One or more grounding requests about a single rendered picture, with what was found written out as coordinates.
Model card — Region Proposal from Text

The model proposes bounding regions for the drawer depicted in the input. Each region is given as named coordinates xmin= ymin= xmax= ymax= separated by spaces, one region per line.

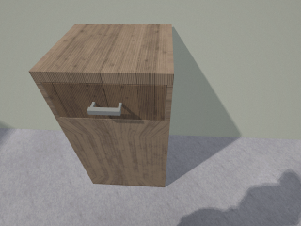
xmin=42 ymin=82 xmax=166 ymax=121

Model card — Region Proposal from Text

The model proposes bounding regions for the handle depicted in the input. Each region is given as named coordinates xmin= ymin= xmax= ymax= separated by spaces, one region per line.
xmin=87 ymin=102 xmax=122 ymax=116

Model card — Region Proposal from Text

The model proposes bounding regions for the cabinet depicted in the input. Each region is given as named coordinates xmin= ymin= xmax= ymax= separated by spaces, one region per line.
xmin=29 ymin=24 xmax=174 ymax=187

